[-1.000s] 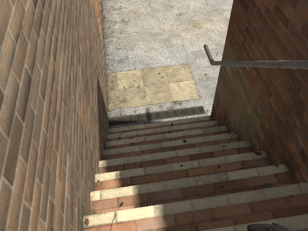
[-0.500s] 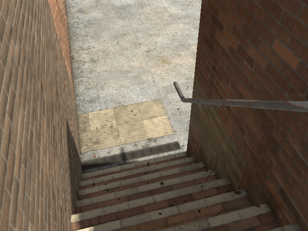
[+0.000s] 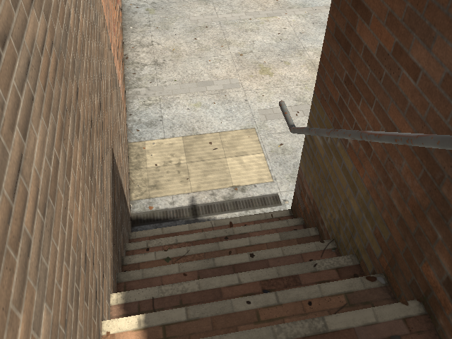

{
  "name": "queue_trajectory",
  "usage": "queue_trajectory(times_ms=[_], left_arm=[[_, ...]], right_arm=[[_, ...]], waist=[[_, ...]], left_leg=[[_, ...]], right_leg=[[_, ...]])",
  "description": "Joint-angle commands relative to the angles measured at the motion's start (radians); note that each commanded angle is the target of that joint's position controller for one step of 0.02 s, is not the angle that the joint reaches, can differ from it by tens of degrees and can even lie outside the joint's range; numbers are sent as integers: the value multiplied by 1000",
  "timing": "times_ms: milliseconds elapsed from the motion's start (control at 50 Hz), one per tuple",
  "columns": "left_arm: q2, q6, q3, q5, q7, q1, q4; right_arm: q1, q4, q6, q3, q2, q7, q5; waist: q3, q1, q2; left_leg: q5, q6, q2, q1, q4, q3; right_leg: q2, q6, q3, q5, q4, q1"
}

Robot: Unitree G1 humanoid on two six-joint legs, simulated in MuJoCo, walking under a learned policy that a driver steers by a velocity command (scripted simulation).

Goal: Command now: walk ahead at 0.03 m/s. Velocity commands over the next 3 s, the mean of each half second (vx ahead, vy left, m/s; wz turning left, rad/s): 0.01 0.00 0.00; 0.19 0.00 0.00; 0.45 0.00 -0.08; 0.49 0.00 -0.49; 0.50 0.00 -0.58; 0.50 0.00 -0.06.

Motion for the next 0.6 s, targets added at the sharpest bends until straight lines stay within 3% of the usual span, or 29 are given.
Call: queue_trajectory(times_ms=[20,40,60,80,100,120,140,160,180,200,220,260,280,300,340,400,420,440,460,480,500,520,540,560,580,600], left_arm=[[2,44,5,-33,-8,108,-18],[-6,51,-3,-53,-7,183,-48],[69,70,9,-20,-3,86,-37],[128,83,28,-15,-5,-52,-58],[108,87,24,-13,-8,-162,-69],[57,101,8,-20,-16,-159,-121],[32,119,-5,-8,-14,-174,-137],[25,131,-10,-1,-7,-191,-132],[8,135,-16,-1,-1,-153,-125],[-1,139,-23,-8,3,-155,-165],[16,147,-23,-4,9,-207,-185],[25,160,-20,-9,11,-268,-214],[18,170,-23,-15,3,-297,-237],[6,178,-27,-13,-4,-306,-242],[-7,178,-32,-13,-22,-328,-278],[-10,170,-39,-15,-35,-361,-341],[-17,166,-46,-11,-43,-349,-360],[-9,159,-52,-11,-51,-317,-376],[8,153,-50,4,-62,-244,-366],[48,149,-48,-10,-66,-212,-390],[71,143,-49,-10,-69,-60,-352],[94,127,-34,-6,-74,132,-283],[144,120,-18,-38,-51,266,-247],[74,97,-43,-25,-12,314,-182],[101,90,-36,10,11,147,-163],[104,78,-25,35,7,38,-167]], right_arm=[[461,141,-45,-24,-150,27,-18],[320,123,-49,-47,-261,20,7],[224,66,-57,-37,-184,24,27],[143,19,-62,-2,-109,22,2],[171,28,-55,30,-51,13,-22],[195,23,-54,34,-98,-13,-27],[205,30,-49,30,-115,-26,-13],[244,34,-48,41,-95,-24,0],[262,34,-49,47,-88,-22,7],[252,18,-52,35,-138,-37,5],[242,13,-52,38,-130,-44,11],[259,3,-45,50,-104,-46,2],[289,-4,-39,57,-84,-52,8],[305,-12,-40,58,-89,-56,6],[324,-30,-20,49,-100,-69,-8],[320,-61,-5,25,-134,-74,-27],[306,-71,0,9,-160,-78,-30],[263,-87,6,-6,-183,-80,-18],[186,-121,-2,-22,-216,-73,0],[197,-106,14,-30,-206,-77,24],[216,-120,22,-41,-193,-79,21],[189,-95,34,-35,-123,-73,13],[-61,-252,-2,-52,-143,-46,-38],[-220,-265,-43,-95,-231,-19,-30],[-116,-260,-68,-80,-135,-7,36],[-47,-219,-56,-71,-106,-13,36]], waist=[[-86,-103,165],[-154,20,311],[-132,-42,166],[-68,-68,-10],[-27,-104,-88],[-65,-62,-64],[-64,-57,-57],[-57,-70,-80],[-76,-55,-57],[-108,-45,21],[-78,-58,20],[-47,-80,-3],[-40,-88,-23],[-40,-99,-31],[-20,-112,23],[-24,-118,48],[-52,-109,58],[-45,-82,79],[-63,-44,105],[-12,-20,117],[42,12,111],[148,133,-193],[250,282,-621],[317,316,-298],[274,129,-267],[194,30,-238]], left_leg=[[866,59,175,496,173,-65],[333,227,294,434,233,-192],[-132,286,288,250,97,-280],[-218,280,244,83,38,-240],[28,214,187,58,90,-161],[96,285,254,43,118,-217],[45,310,254,13,110,-257],[98,287,193,24,144,-227],[133,284,165,46,187,-211],[-14,344,225,41,137,-297],[-132,345,217,8,96,-323],[-235,319,179,-10,82,-325],[-384,298,162,15,81,-327],[-476,282,145,13,51,-325],[-673,268,118,30,-7,-332],[-721,267,124,20,-97,-315],[-767,235,116,-1,-160,-271],[-773,191,96,-111,-238,-205],[-617,177,104,-304,-309,-150],[-785,117,66,-373,-373,-128],[-941,52,31,-509,-415,-94],[-1240,12,-56,-770,32,-82],[-1390,38,-120,-1242,398,-253],[-1148,58,-120,-1160,411,-617],[-1002,38,-178,-1064,468,-591],[-893,14,-228,-867,645,-515]], right_leg=[[84,-85,70,-102,491,-362],[39,-74,74,-76,667,-460],[19,-69,98,91,772,-480],[35,-63,123,213,798,-421],[77,-72,142,183,874,-450],[62,-54,173,185,860,-444],[60,-38,173,203,911,-476],[89,-41,163,193,989,-517],[102,-39,158,170,1020,-546],[82,-3,169,171,1000,-543],[74,18,171,198,1015,-573],[88,35,159,202,1030,-591],[78,38,151,175,948,-621],[85,39,130,163,931,-610],[77,30,85,118,843,-616],[54,1,35,25,724,-524],[38,-30,12,-20,635,-422],[31,-75,-4,-84,458,-232],[44,-125,-5,17,519,52],[82,-177,15,-283,157,160],[144,-220,-28,-304,-68,336],[103,-299,303,-254,-396,465],[-348,-409,1146,-260,-777,409],[-337,-395,1358,-45,-899,216],[-344,-367,1223,126,-886,139],[-293,-328,1058,298,-800,5]])
Next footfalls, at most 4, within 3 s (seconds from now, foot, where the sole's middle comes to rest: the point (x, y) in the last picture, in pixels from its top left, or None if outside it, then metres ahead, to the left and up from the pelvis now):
0.50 right None -0.08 -0.07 -0.64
1.22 left None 0.12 0.19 -0.84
1.80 right None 0.36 0.01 -1.04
2.26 left None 0.58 0.21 -1.24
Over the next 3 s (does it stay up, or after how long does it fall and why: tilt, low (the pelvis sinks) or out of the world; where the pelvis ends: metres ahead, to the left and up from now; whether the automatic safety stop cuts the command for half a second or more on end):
stays up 0.70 -0.06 -0.50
